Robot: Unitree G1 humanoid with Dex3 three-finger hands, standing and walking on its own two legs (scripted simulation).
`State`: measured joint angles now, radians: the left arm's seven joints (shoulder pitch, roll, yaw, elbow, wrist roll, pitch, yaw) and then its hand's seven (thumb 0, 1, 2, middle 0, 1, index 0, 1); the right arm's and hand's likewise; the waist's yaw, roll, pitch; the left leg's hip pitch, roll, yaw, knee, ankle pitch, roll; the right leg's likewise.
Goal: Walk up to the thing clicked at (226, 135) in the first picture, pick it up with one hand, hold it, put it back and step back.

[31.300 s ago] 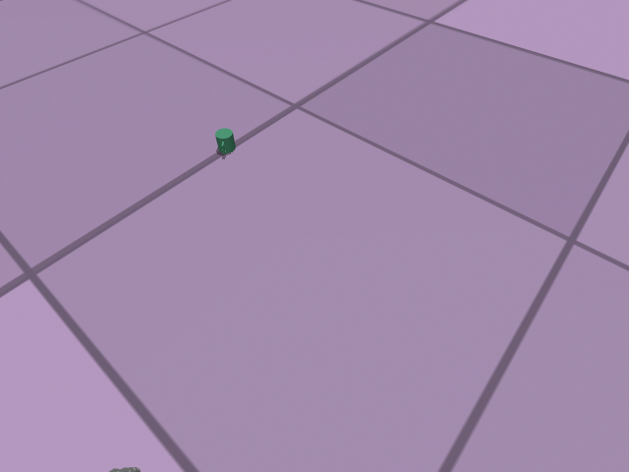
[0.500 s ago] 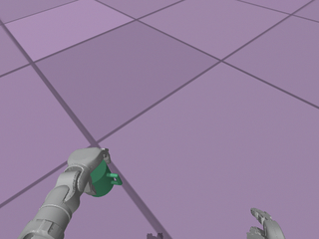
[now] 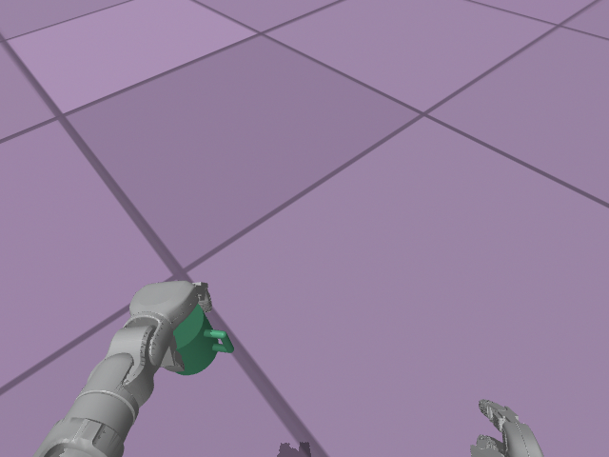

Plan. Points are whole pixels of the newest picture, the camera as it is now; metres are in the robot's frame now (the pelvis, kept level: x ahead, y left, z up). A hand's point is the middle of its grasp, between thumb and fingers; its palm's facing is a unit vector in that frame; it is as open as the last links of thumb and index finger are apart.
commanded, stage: hold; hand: left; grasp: from above
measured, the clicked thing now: (194, 338) +0.30 +0.21 -0.09
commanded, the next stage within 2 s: crouch in 0.02 s
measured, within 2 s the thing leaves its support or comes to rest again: neither
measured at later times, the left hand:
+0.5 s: hand (184, 350) +0.29 +0.23 -0.11, palm faces -0.49 -0.02 -0.87, open 10.9 cm
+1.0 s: hand (221, 356) +0.36 +0.23 -0.34, palm faces -0.45 +0.02 -0.90, open 10.9 cm
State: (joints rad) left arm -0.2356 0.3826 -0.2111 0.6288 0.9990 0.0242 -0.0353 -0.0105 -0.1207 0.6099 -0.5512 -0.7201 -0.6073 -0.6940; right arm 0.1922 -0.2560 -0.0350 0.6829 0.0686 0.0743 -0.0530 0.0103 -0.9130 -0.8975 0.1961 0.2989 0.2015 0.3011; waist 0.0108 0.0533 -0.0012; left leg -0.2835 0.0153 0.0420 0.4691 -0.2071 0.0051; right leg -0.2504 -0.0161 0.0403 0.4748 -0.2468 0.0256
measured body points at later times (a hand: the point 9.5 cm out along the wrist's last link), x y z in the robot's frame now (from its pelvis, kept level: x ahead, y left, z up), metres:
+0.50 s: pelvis -0.01 +0.00 -0.01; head +0.04 +0.00 +0.43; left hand +0.31 +0.23 -0.06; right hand +0.12 -0.27 -0.13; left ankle +0.02 +0.12 -0.74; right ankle +0.00 -0.14 -0.74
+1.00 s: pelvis -0.06 +0.01 -0.21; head +0.12 +0.02 +0.20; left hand +0.38 +0.23 -0.29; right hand -0.03 -0.27 -0.33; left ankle +0.02 +0.12 -0.74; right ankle +0.00 -0.14 -0.74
